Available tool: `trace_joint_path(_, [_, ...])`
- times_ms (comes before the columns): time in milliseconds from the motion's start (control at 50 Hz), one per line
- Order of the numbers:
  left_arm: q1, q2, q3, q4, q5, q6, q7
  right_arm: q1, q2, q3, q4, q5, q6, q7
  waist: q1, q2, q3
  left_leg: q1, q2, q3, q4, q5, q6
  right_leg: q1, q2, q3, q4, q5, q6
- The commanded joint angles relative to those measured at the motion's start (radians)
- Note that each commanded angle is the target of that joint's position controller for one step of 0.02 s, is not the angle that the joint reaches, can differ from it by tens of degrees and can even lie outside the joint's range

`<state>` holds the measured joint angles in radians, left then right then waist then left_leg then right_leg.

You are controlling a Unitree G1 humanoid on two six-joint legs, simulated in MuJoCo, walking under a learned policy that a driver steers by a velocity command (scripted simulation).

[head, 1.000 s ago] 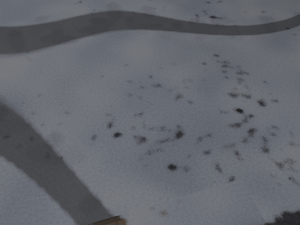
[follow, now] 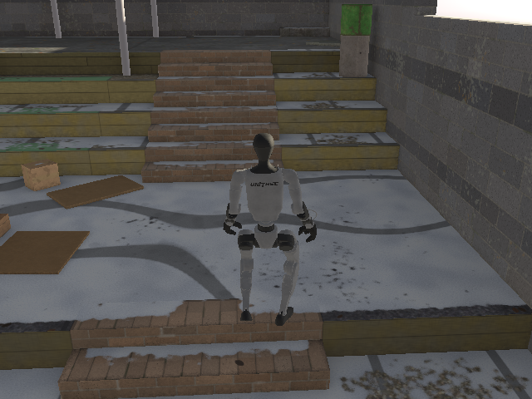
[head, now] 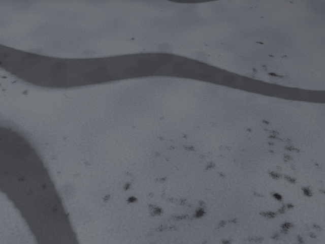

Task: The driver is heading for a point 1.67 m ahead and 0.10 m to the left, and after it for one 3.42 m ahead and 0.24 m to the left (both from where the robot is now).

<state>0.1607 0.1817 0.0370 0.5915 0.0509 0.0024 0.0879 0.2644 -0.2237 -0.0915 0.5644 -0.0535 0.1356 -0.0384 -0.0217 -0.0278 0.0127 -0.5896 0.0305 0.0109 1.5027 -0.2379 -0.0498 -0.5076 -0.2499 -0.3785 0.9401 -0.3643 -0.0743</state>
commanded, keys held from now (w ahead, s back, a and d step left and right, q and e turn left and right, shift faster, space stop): q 0.14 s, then no key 0.26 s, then w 0.60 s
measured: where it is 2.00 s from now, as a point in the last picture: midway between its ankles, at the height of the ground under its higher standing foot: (124, 168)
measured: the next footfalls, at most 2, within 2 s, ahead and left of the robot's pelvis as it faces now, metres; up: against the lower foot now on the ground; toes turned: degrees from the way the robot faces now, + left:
left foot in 0.08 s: -0.13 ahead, +0.17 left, -0.14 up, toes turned +10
right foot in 0.58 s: +0.19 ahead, -0.06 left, +0.00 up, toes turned +6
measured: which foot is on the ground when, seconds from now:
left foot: up 0.00-0.06, down 0.08-0.60, up 0.62-1.00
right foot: down 0.00-0.16, up 0.18-0.56, down 0.58-1.00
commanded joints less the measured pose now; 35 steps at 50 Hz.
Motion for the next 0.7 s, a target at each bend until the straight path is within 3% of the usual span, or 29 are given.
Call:
trace_joint_path(20, [-0.009, 0.125, 0.04, -0.09, 0.011, -0.011, 0.0, -0.104, -0.063, -0.012, -0.128, 0.006, -0.026, 0.007, 0.05, -0.121, -0.059, -0.107, 0.044, -0.022, -0.126, -0.088, 0.021, 0.177, -0.278, 0.414, -0.413, -0.337, -0.061])
trace_joint_path(100, [-0.043, 0.141, 0.045, -0.105, 0.017, 0.009, -0.011, -0.056, -0.06, -0.006, -0.122, 0.031, -0.052, 0.013, 0.032, -0.14, -0.094, 0.127, 0.065, 0.026, -0.569, -0.216, 0.09, 0.112, -0.21, 0.282, -0.299, -0.272, 0.03])
trace_joint_path(160, [-0.049, 0.138, 0.049, -0.079, 0.009, 0.058, -0.032, 0.063, -0.061, -0.012, -0.024, 0.042, -0.091, 0.022, -0.018, 0.124, 0.003, 0.298, -0.001, 0.092, -1.063, 0.141, 0.121, 0.054, -0.038, 0.161, 0.024, -0.189, 0.092])
trace_joint_path(180, [-0.069, 0.121, 0.052, -0.088, 0.01, 0.076, -0.054, 0.082, -0.061, -0.008, -0.009, 0.019, -0.111, 0.023, -0.018, 0.274, 0.043, 0.411, 0.032, -0.01, -1.063, 0.287, 0.126, -0.132, 0.036, 0.157, 0.279, -0.283, 0.089])
trace_joint_path(200, [-0.088, 0.058, 0.03, -0.11, 0.004, 0.091, -0.072, 0.06, -0.112, -0.006, -0.023, 0.005, -0.117, 0.02, 0.004, 0.411, 0.007, 0.56, 0.073, -0.09, -0.926, 0.675, 0.129, -0.376, 0.122, 0.16, 0.526, -0.318, 0.101])
trace_joint_path(220, [-0.063, 0.061, 0.018, -0.126, -0.009, 0.105, -0.078, -0.011, -0.161, -0.005, -0.07, -0.024, -0.105, 0.006, 0.042, 0.355, -0.117, 0.564, 0.126, -0.146, -0.828, 0.878, 0.138, -0.398, 0.174, 0.174, 0.692, -0.217, 0.133])
trace_joint_path(240, [-0.064, 0.062, 0.007, -0.154, -0.018, 0.106, -0.072, -0.094, -0.227, -0.015, -0.127, -0.029, -0.085, -0.021, 0.058, 0.368, -0.234, 0.595, 0.193, -0.231, -0.811, 0.77, 0.174, -0.403, 0.174, 0.239, 0.76, -0.168, 0.171])
trace_joint_path(260, [-0.264, 0.056, -0.004, -0.174, -0.04, 0.082, -0.079, -0.019, -0.125, 0.013, -0.125, -0.032, -0.084, -0.029, -0.044, 0.188, -0.108, 0.49, 0.144, -0.21, -0.891, 0.678, 0.145, -0.453, 0.195, 0.284, 0.832, -0.199, 0.144])
trace_joint_path(280, [-0.332, 0.0, -0.02, -0.17, -0.067, 0.067, -0.085, 0.022, -0.077, 0.043, -0.086, -0.016, -0.082, -0.027, -0.067, 0.054, -0.032, 0.464, 0.118, -0.141, -1.126, 0.553, 0.145, -0.433, 0.174, 0.335, 0.741, -0.207, 0.087])
trace_joint_path(300, [-0.178, 0.039, 0.0, -0.121, -0.068, 0.073, -0.099, 0.008, -0.103, 0.038, -0.041, -0.015, -0.094, -0.013, 0.013, 0.044, -0.027, 0.573, 0.132, -0.128, -1.161, 0.682, 0.177, -0.456, 0.227, 0.227, 0.787, -0.155, 0.066])
trace_joint_path(320, [-0.099, 0.022, -0.004, -0.115, -0.054, 0.073, -0.092, 0.085, -0.158, 0.027, -0.003, 0.009, -0.123, 0.005, 0.035, 0.127, -0.04, 0.727, 0.206, -0.168, -1.013, 0.985, 0.216, -0.604, 0.23, 0.261, 0.954, -0.203, 0.064])
trace_joint_path(340, [-0.038, 0.018, -0.021, -0.116, -0.022, 0.067, -0.076, 0.129, -0.186, 0.01, 0.019, 0.017, -0.15, 0.006, 0.042, 0.177, -0.058, 0.732, 0.309, -0.211, -1.003, 1.005, 0.303, -0.651, 0.19, 0.335, 1.019, -0.172, 0.076])
trace_joint_path(360, [-0.06, 0.033, -0.022, -0.132, 0.007, 0.057, -0.062, 0.11, -0.209, -0.002, 0.013, 0.027, -0.166, 0.004, 0.041, 0.198, -0.068, 0.771, 0.378, -0.312, -1.048, 0.768, 0.355, -0.751, 0.163, 0.395, 1.071, -0.161, 0.081])
trace_joint_path(380, [-0.21, 0.041, -0.024, -0.222, 0.006, 0.053, -0.056, 0.029, -0.257, -0.026, -0.021, 0.041, -0.186, -0.013, 0.021, 0.365, 0.023, 0.723, 0.506, -0.531, -1.137, 0.475, 0.411, -0.877, 0.105, 0.528, 1.042, -0.225, 0.082])
trace_joint_path(400, [-0.35, 0.085, -0.007, -0.247, 0.019, 0.044, -0.057, 0.043, -0.211, -0.01, -0.005, 0.03, -0.199, -0.028, -0.019, 0.234, 0.088, 0.758, 0.495, -0.564, -1.172, 0.489, 0.417, -0.973, 0.126, 0.558, 1.068, -0.274, 0.077])
trace_joint_path(420, [-0.396, 0.097, 0.003, -0.265, 0.013, 0.041, -0.063, 0.113, -0.223, -0.015, 0.028, 0.016, -0.204, -0.036, -0.049, 0.16, 0.079, 0.846, 0.49, -0.562, -1.184, 0.438, 0.413, -1.047, 0.136, 0.565, 1.072, -0.331, 0.047])
trace_joint_path(460, [-0.449, 0.068, -0.008, -0.276, 0.001, 0.034, -0.079, 0.235, -0.215, -0.021, 0.115, 0.013, -0.205, -0.034, -0.093, 0.06, 0.107, 0.932, 0.409, -0.472, -1.231, 0.24, 0.354, -1.151, 0.127, 0.469, 1.008, -0.373, 0.01])
trace_joint_path(480, [-0.467, 0.04, -0.021, -0.287, -0.008, 0.031, -0.081, 0.245, -0.194, -0.018, 0.147, 0.016, -0.209, -0.026, -0.091, 0.07, 0.133, 0.891, 0.363, -0.422, -1.293, 0.11, 0.325, -1.131, 0.121, 0.44, 0.949, -0.422, -0.004])
trace_joint_path(500, [-0.41, 0.021, -0.042, -0.281, -0.027, 0.034, -0.095, 0.181, -0.148, 0.0, 0.148, 0.036, -0.198, -0.027, -0.029, 0.064, 0.147, 0.711, 0.307, -0.328, -1.361, 0.149, 0.283, -0.906, 0.086, 0.413, 0.698, -0.413, -0.038])
trace_joint_path(520, [-0.36, 0.013, -0.05, -0.273, -0.048, 0.041, -0.105, 0.115, -0.139, 0.006, 0.151, 0.049, -0.19, -0.024, 0.004, 0.095, 0.144, 0.512, 0.252, -0.208, -1.458, 0.118, 0.255, -0.615, 0.1, 0.354, 0.483, -0.396, -0.058])
trace_joint_path(540, [-0.218, 0.016, -0.037, -0.218, -0.073, 0.044, -0.106, 0.033, -0.152, 0.014, 0.128, 0.06, -0.193, -0.004, 0.052, 0.16, 0.097, 0.293, 0.198, -0.075, -1.464, 0.406, 0.241, -0.236, 0.168, 0.24, 0.412, -0.428, -0.088])
trace_joint_path(560, [-0.043, 0.055, -0.007, -0.152, -0.078, 0.045, -0.1, 0.046, -0.192, 0.008, 0.146, 0.077, -0.198, 0.01, 0.103, 0.172, -0.021, 0.251, 0.196, -0.044, -1.366, 0.818, 0.242, 0.035, 0.251, 0.182, 0.423, -0.313, -0.111])
trace_joint_path(580, [0.208, 0.081, 0.019, -0.056, -0.068, 0.04, -0.09, 0.041, -0.213, 0.008, 0.177, 0.09, -0.205, 0.027, 0.224, 0.117, -0.175, 0.258, 0.174, 0.032, -1.137, 1.129, 0.205, 0.305, 0.309, 0.183, 0.326, -0.127, -0.122])
trace_joint_path(600, [0.392, 0.157, 0.053, 0.003, -0.042, 0.028, -0.085, 0.025, -0.224, 0.002, 0.168, 0.101, -0.213, 0.05, 0.306, -0.009, -0.281, 0.168, 0.08, 0.045, -0.802, 1.002, 0.151, 0.458, 0.253, 0.438, 0.094, -0.246, -0.135])
trace_joint_path(620, [0.475, 0.288, 0.086, 0.015, -0.011, 0.033, -0.072, -0.061, -0.172, 0.001, 0.1, 0.087, -0.228, 0.086, 0.351, -0.389, -0.368, 0.015, -0.127, -0.016, -0.334, 0.244, 0.099, 0.497, 0.064, 1.002, -0.418, -0.634, -0.213])
trace_joint_path(640, [0.331, 0.278, 0.08, 0.009, -0.046, 0.032, -0.062, -0.058, -0.074, 0.01, 0.081, 0.015, -0.25, 0.106, 0.251, -0.401, -0.351, -0.127, -0.192, -0.238, 0.073, -0.043, 0.108, 0.439, -0.004, 1.36, -0.657, -0.762, -0.212])
trace_joint_path(660, [0.194, 0.239, 0.072, -0.007, -0.043, 0.021, -0.056, -0.043, -0.01, 0.024, 0.062, 0.007, -0.259, 0.112, 0.15, -0.233, -0.237, -0.226, -0.148, -0.278, 0.252, 0.019, 0.119, 0.311, -0.039, 1.343, -0.651, -0.823, -0.186])
trace_joint_path(680, [0.127, 0.188, 0.059, 0.027, -0.03, 0.0, -0.061, -0.05, -0.003, 0.035, 0.04, 0.001, -0.264, 0.111, 0.069, -0.108, -0.095, -0.269, -0.084, -0.168, 0.276, 0.079, 0.137, 0.174, -0.023, 1.226, -0.603, -0.761, -0.16])
trace_joint_path(700, [0.1, 0.127, 0.048, 0.069, -0.021, -0.026, -0.071, -0.027, 0.023, 0.044, 0.046, -0.003, -0.257, 0.098, 0.018, 0.0, -0.017, -0.262, -0.036, -0.139, 0.254, 0.133, 0.148, 0.054, -0.011, 1.064, -0.54, -0.585, -0.124])
Over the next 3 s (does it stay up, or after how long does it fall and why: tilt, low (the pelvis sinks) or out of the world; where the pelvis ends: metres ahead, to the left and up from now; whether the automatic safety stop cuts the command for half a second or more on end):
stays up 1.41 0.18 0.06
